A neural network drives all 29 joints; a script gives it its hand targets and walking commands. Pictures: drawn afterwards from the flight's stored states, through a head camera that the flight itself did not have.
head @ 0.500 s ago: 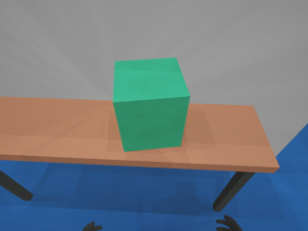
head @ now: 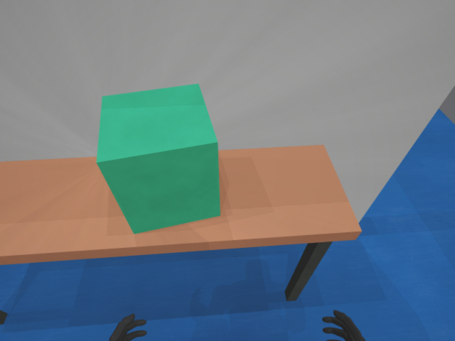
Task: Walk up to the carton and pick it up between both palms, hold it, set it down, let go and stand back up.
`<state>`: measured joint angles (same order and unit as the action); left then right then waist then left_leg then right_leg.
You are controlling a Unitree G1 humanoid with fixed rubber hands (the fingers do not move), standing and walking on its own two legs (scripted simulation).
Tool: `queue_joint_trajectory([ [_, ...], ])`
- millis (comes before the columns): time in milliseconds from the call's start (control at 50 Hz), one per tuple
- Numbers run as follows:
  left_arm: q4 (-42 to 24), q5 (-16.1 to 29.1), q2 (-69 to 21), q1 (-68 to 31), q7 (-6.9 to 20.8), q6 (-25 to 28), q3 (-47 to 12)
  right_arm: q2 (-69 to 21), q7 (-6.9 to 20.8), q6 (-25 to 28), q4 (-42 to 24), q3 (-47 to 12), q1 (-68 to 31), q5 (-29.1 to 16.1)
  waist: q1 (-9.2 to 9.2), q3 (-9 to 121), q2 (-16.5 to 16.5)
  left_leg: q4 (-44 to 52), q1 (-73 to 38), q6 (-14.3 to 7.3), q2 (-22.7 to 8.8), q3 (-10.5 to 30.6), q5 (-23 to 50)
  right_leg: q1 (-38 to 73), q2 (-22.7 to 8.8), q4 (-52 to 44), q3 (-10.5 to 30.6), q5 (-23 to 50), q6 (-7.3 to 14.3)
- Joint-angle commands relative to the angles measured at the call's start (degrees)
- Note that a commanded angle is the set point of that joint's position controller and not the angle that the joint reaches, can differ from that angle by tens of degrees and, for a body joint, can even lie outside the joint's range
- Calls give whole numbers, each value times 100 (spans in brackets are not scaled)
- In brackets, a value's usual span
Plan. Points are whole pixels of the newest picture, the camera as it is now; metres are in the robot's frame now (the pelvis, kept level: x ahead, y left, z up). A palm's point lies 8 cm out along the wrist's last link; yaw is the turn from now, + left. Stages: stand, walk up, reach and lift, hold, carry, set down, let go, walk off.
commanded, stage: walk up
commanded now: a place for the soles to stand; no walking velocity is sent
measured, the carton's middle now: (165, 160) +0.50 +0.14 +0.00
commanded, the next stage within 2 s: reach and lift in 0.78 s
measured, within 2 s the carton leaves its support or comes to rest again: neither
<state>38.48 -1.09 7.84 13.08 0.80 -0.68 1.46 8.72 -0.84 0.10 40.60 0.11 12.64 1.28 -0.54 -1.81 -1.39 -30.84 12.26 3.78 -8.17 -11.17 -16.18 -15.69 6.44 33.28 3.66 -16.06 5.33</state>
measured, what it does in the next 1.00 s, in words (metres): stands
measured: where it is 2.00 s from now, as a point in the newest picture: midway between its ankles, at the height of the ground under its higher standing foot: outside the picture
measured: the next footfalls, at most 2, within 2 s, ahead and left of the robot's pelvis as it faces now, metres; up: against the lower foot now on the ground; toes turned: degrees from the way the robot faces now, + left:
none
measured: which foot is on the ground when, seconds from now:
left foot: down 0.00-1.00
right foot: down 0.00-1.00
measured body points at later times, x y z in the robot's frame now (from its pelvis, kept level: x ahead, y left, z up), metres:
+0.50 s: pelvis +0.02 -0.02 +0.00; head +0.03 -0.01 +0.45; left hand +0.10 +0.21 -0.13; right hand +0.12 -0.24 -0.12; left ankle -0.01 +0.16 -0.73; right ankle +0.01 -0.06 -0.73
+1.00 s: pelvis -0.01 +0.00 -0.02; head +0.05 +0.01 +0.43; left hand +0.19 +0.23 -0.13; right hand +0.18 -0.21 -0.13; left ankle +0.00 +0.16 -0.73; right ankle +0.01 -0.06 -0.73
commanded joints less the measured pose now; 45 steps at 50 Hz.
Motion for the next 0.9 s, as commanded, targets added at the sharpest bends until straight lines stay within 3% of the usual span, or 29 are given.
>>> queue_joint_trajectory([
  [0, -521, -34, 710, 46, -26, 118, 233, 421, -39, 167, -425, 109, -10, -14, 62, 345, -271, 424, -108, -189, 98, 311, -60, 128, -916, -1237, 1284, 1373, -93],
  [100, -447, -51, 683, 191, -2, 145, 240, 409, -65, 163, -319, 131, -15, -33, 111, 447, -42, 448, -279, -167, 70, 365, 147, 226, -868, -1186, 1142, 1785, -225],
  [340, -278, -54, 719, 482, -35, 154, 288, 377, -122, 98, -68, 180, 180, -25, 99, 346, 46, 421, -405, -156, 70, 441, 279, 214, -824, -1225, 1047, 2109, -324],
  [760, -76, -41, 729, 741, -74, 168, 305, 422, -144, 90, 182, 204, 388, -19, 80, 90, 152, 572, -451, -184, 11, 598, 424, 82, -801, -1234, 867, 1772, -312],
  [780, -246, 248, 1387, -3475, -56, -298, 305, 35, 89, 646, -96, 583, -3041, 515, -121, 759, -235, -465, 2232, -646, 688, 736, -7, -730, -1418, -490, 1084, 142, -857],
  [800, -193, 330, 1305, -2855, -323, -477, 21, 55, 201, 790, 193, 662, -2175, 522, -158, 356, -330, -487, 1819, -577, 503, 982, -293, -1335, -1544, -469, 1200, -683, -902],
  [820, -302, 340, 1153, -3019, -432, -602, -20, 82, 227, 839, 130, 680, -2261, 567, -119, 241, -434, -450, 1809, -569, 508, 885, -376, -1233, -1422, -616, 1137, -971, -847],
  [840, -502, 348, 991, -2937, -544, -702, -19, 56, 286, 725, 155, 649, -1761, 393, -64, 733, -178, -600, 1525, -575, 570, 717, -256, -841, -1500, -408, 1067, -238, -968],
  [880, -595, 307, 1124, -2472, -400, -949, -114, 214, 179, 745, 278, 589, -1140, 10, -187, 1375, -244, -763, 1769, -596, 703, 745, -105, -170, -1453, 21, 1218, 1794, -1090],
])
